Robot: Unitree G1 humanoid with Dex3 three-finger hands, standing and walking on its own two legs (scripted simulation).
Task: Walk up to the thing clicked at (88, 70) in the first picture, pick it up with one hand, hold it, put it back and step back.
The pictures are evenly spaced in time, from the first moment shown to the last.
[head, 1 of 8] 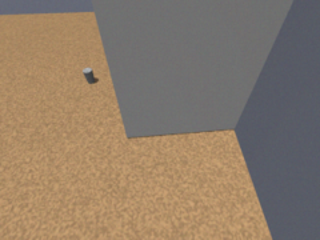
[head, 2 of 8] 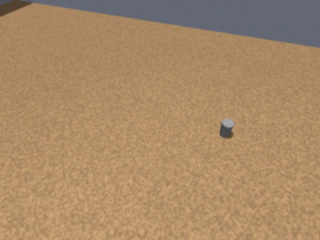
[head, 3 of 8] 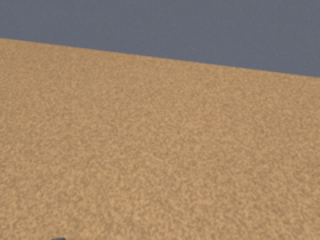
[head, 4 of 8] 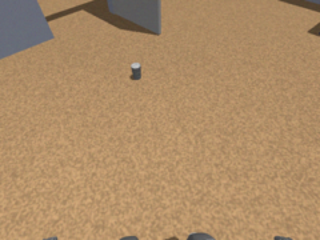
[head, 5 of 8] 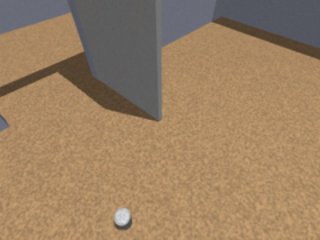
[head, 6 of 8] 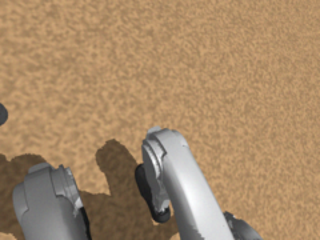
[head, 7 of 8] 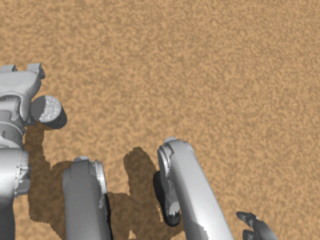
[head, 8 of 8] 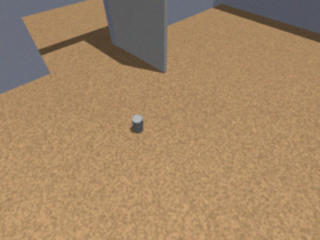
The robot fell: no
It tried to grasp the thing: yes
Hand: left
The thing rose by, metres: 0.61
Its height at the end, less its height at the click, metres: +0.00
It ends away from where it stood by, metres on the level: 0.02
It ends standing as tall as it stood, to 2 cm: yes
